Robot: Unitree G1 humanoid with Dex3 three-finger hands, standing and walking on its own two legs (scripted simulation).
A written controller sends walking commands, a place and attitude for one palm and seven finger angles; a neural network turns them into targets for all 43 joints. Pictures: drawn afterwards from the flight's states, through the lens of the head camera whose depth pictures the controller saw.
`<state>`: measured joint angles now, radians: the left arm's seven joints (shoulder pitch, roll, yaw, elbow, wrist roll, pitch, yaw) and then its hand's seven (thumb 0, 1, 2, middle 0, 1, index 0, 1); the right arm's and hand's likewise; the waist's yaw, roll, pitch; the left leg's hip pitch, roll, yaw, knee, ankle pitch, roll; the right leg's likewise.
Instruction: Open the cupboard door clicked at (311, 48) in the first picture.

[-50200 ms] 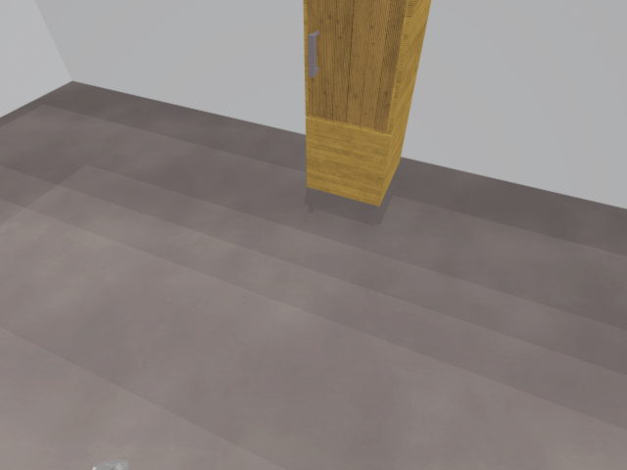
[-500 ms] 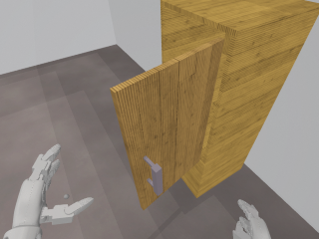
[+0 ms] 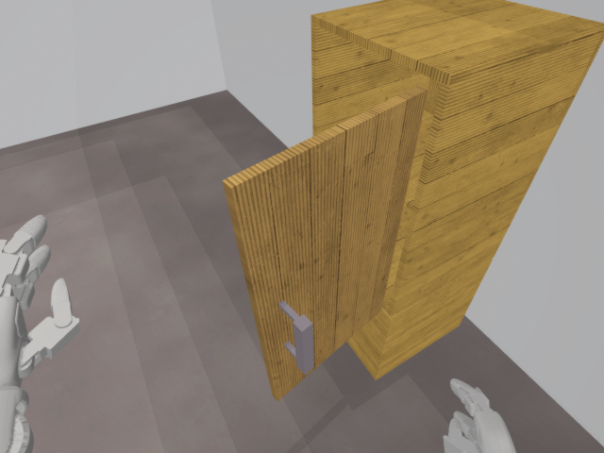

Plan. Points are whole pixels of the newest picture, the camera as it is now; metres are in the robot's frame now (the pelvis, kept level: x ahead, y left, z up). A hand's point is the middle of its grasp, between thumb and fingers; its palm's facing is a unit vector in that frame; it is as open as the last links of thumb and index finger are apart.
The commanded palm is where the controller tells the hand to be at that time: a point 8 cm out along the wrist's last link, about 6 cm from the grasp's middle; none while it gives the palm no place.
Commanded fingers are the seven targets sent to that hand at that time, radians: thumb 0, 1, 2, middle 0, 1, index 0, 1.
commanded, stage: draw the hand back to the body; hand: left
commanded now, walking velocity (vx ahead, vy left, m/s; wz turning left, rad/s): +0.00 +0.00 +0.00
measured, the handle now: (295, 337) +0.32 +0.06 -0.08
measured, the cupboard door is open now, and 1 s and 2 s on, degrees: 100 100 100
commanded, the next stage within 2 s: step back with the hand held close in 0.20 s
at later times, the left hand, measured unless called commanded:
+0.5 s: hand (82, 323) +0.19 +0.25 +0.16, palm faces +0.42 -0.78 -0.46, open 7.4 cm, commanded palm +0.13 +0.29 +0.17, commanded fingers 0.00 0.90 0.90 -0.20 -0.30 -0.20 -0.30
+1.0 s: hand (29, 388) +0.12 +0.27 +0.15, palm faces +0.41 -0.76 -0.51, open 7.4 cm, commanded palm +0.06 +0.31 +0.17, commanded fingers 0.00 0.90 0.90 -0.20 -0.30 -0.20 -0.30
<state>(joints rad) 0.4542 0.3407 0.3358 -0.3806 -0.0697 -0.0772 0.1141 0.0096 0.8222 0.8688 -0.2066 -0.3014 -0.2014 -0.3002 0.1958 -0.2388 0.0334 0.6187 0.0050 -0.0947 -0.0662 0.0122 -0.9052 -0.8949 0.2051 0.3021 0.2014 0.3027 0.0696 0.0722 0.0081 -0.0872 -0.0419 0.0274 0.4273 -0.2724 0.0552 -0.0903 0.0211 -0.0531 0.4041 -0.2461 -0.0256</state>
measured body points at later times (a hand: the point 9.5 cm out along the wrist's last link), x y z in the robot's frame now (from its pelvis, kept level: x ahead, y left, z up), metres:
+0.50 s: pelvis -0.01 -0.01 +0.00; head -0.01 -0.03 +0.45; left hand +0.16 +0.29 +0.18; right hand +0.17 -0.24 -0.08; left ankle -0.02 +0.08 -0.74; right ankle -0.01 -0.10 -0.74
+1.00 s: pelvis -0.07 +0.01 -0.01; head -0.06 +0.01 +0.44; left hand +0.10 +0.31 +0.18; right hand +0.10 -0.24 -0.09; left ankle -0.02 +0.08 -0.74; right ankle -0.01 -0.10 -0.74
